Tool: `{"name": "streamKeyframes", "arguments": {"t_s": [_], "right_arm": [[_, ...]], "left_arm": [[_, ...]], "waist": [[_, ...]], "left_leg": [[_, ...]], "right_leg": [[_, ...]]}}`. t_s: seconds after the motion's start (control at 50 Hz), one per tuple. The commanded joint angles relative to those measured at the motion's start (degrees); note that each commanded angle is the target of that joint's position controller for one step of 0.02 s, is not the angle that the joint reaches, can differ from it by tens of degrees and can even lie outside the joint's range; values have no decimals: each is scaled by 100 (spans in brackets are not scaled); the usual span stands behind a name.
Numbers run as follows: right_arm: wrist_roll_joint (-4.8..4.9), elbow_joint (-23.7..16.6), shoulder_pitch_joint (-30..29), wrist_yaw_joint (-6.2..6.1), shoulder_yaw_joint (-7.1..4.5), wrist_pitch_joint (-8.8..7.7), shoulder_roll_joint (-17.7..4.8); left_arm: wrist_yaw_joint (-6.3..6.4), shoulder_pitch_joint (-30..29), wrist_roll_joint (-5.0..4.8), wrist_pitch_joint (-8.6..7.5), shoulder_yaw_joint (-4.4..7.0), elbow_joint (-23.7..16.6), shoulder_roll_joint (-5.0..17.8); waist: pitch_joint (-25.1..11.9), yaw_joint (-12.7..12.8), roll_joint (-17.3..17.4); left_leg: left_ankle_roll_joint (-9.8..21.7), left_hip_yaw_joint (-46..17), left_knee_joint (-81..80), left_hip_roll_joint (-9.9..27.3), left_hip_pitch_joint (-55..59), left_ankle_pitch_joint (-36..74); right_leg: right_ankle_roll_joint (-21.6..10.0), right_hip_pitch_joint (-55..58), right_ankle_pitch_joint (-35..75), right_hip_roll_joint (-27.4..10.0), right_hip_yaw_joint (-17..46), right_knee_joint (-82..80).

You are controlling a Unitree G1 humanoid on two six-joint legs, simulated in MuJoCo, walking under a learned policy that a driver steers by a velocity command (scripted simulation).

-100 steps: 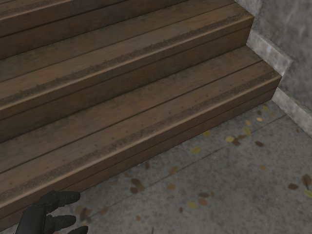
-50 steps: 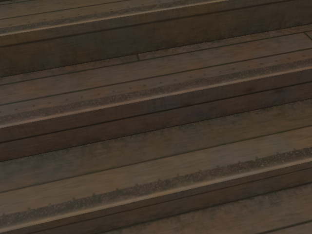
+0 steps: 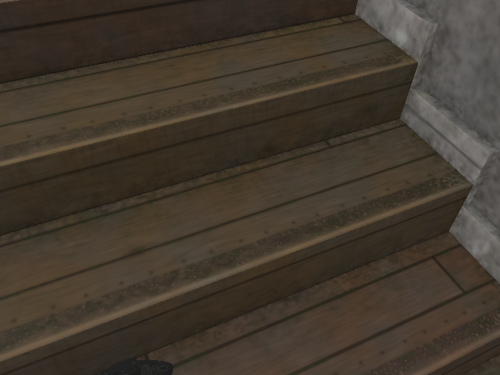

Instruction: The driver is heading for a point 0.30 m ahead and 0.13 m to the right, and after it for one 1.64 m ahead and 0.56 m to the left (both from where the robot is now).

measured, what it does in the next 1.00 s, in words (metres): climbs: left foot 0.17 m higher, then right foot 0.17 m higher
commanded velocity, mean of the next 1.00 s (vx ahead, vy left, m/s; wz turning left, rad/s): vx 0.50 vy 0.00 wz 0.12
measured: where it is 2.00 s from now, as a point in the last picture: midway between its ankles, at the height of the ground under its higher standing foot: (207, 65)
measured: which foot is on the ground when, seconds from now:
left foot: up 0.00-0.36, down 0.38-1.00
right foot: down 0.00-0.38, up 0.40-0.94, down 0.96-1.00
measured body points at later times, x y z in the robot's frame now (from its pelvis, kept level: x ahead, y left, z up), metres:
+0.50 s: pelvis +0.27 +0.05 +0.20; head +0.24 +0.06 +0.65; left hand +0.37 +0.29 +0.06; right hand +0.34 -0.19 +0.08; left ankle +0.33 +0.11 -0.45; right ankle +0.19 -0.11 -0.36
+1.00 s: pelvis +0.58 -0.02 +0.31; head +0.57 +0.00 +0.76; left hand +0.89 +0.12 +0.30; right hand +0.45 -0.19 +0.16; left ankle +0.34 +0.11 -0.40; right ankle +0.75 -0.12 -0.28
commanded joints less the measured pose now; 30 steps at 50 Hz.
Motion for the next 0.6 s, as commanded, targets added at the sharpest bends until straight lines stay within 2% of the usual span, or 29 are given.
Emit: {"name": "streamKeyframes", "arguments": {"t_s": [0.02,0.04,0.06,0.08,0.1,0.12,0.14,0.16,0.18,0.2,0.24,0.26,0.28,0.3,0.32,0.34,0.36,0.38,0.4,0.42,0.44,0.46,0.48,0.5,0.52,0.54,0.56,0.58,0.6], "right_arm": [[407,-594,-480,110,-348,94,-528],[265,-678,-683,-48,-214,47,-180],[127,-952,-974,-199,-153,29,-104],[136,-1278,-1332,-321,-32,80,121],[175,-1381,-1362,-391,20,167,127],[214,-1421,-1304,-433,33,277,45],[369,-1549,-1443,-474,63,271,-10],[453,-1677,-1603,-472,127,174,2],[453,-1852,-1993,-499,143,90,-2],[504,-2044,-2290,-573,154,73,-59],[628,-2543,-3039,-668,36,178,-522],[615,-2808,-3418,-662,54,281,-584],[570,-3011,-4035,-646,110,370,-479],[553,-2894,-3436,-582,127,499,-244],[542,-2848,-3133,-590,134,646,-243],[723,-2336,-2178,-1113,112,607,166],[876,-2229,-1653,-1212,52,404,-34],[550,-2122,-989,-813,-200,461,-1073],[434,-1996,-558,-773,-397,533,-1680],[146,-1891,149,-738,-433,685,-1503],[245,-1619,204,-684,-385,535,-1111],[386,-1463,-511,-679,-367,427,-894],[354,-1308,-1048,-653,-246,321,-356],[350,-1159,-1478,-673,-148,245,67],[404,-1129,-1869,-684,-75,159,293],[452,-1039,-1880,-688,-64,118,355],[408,-903,-1652,-720,-66,64,309],[259,-576,-955,-699,-63,71,199],[107,-467,-705,-688,-63,83,131]], "left_arm": [[155,3470,297,-188,551,1334,1296],[135,2819,243,-375,513,1450,1000],[103,2409,152,-491,321,1532,417],[29,2231,272,-537,96,1799,-111],[-39,1880,377,-575,7,1850,-287],[-65,1551,273,-653,-2,1804,-221],[-12,1913,287,-710,-41,1845,-263],[50,2205,395,-712,-25,1944,-207],[108,2405,495,-768,-28,1971,-91],[60,2446,701,-822,-40,2004,63],[23,2411,644,-892,7,1688,492],[-22,1535,332,-850,118,1172,857],[-46,1948,119,-848,103,1160,935],[-102,2387,-22,-923,142,1265,1227],[-156,2681,-49,-1017,232,1318,1442],[549,3137,-349,-978,487,1604,1210],[775,3221,-328,-939,533,1582,1397],[-186,2715,339,-952,436,1655,1207],[-503,2998,504,-907,449,1350,490],[-614,2785,389,-658,469,1475,407],[-507,2457,97,-732,472,1477,241],[-276,2094,43,-760,405,1378,266],[-46,1765,81,-748,387,1270,398],[99,1678,203,-723,316,1241,406],[217,1638,345,-656,259,1159,300],[241,1561,312,-592,224,1150,284],[184,1455,318,-579,135,1138,185],[130,987,320,-585,43,921,53],[129,665,245,-610,2,718,110]], "waist": [[-40,987,-845],[302,561,-527],[208,134,-307],[240,-264,-216],[581,-496,98],[686,-734,-36],[642,-613,-847],[723,-519,-899],[772,-431,-566],[803,-517,-263],[650,-334,-274],[545,-584,-371],[661,-361,-502],[670,-510,-1123],[554,-609,-1122],[-12,-501,-473],[-1,-731,-1012],[-297,-910,-1367],[-1113,-716,565],[-769,-1404,1728],[667,-1148,895],[1190,-737,153],[937,-394,-525],[726,-43,-844],[630,283,-635],[664,293,-551],[620,222,-186],[583,44,-129],[539,-11,-277]], "left_leg": [[430,-2063,7214,-1203,-4694,596],[497,-2036,7718,-1187,-5342,442],[624,-2084,7787,-1153,-5628,255],[858,-2041,8169,-1062,-6044,181],[904,-1755,8264,-846,-6158,-53],[863,-1443,8038,-668,-6185,-449],[865,-1294,9063,-717,-6540,-1280],[826,-1166,9803,-851,-7007,-1692],[844,-1059,9651,-845,-6997,-1765],[891,-871,8644,-610,-6579,-1128],[360,-707,6726,-190,-5235,-364],[140,-118,5132,-232,-3319,-865],[-288,76,4542,-376,-2619,-1883],[-519,459,4598,-762,-2531,-2327],[-501,491,3814,-890,-2944,-2124],[73,977,2793,-1140,-2561,-4197],[239,628,1769,-1361,-2366,-4692],[447,-764,1388,-1136,-2034,-1253],[1735,-3716,-206,-478,-203,-1050],[2350,-6385,-2193,277,66,-3441],[1724,-6406,-2329,249,-491,-5796],[1571,-5725,-1994,242,-1157,-5338],[1411,-4890,-1872,133,-1379,-4540],[1163,-4216,-1681,-1,-1655,-4045],[870,-3695,-1837,-184,-2122,-3593],[782,-3092,-1810,-375,-2185,-3066],[779,-2662,-1796,-569,-2101,-2665],[841,-2480,-1912,-619,-1729,-2323],[811,-2435,-1999,-575,-1704,-2313]], "right_leg": [[-1358,4318,-48,-1516,5629,-4343],[-1315,3934,-86,-1404,5146,-4123],[-1255,3808,77,-1207,4699,-4008],[-1063,3603,509,-1134,4100,-4069],[-1000,2969,969,-1181,3739,-4223],[-827,2584,1389,-1026,3031,-4297],[-806,2532,1231,-884,2850,-4460],[-716,2458,1156,-851,2822,-4470],[-645,2206,788,-847,2795,-4572],[-423,1757,565,-731,2548,-4585],[-359,915,859,-585,2264,-4859],[-426,-183,1363,-513,1795,-5665],[-776,-348,1871,-968,2322,-6078],[-1152,503,4474,-1443,2427,-5891],[-1229,2094,7240,-1861,2371,-5475],[-650,3983,8561,-1749,1631,-5153],[-460,4809,9517,-1708,1621,-3903],[-962,4535,10469,-1855,1965,-2422],[-705,2288,7622,-962,2049,-856],[-369,488,2476,236,2863,2107],[-475,-1081,2865,185,3285,3426],[-487,-1514,3386,-38,2925,3820],[-541,-1519,3488,-274,2735,3824],[-505,-1486,3607,-530,2606,3595],[-396,-1229,3380,-759,2432,3547],[-313,-1306,3202,-804,2248,3382],[-310,-1598,3012,-773,2020,3654],[-329,-2082,2750,-814,1627,4028],[-277,-2148,2872,-897,1503,3614]]}}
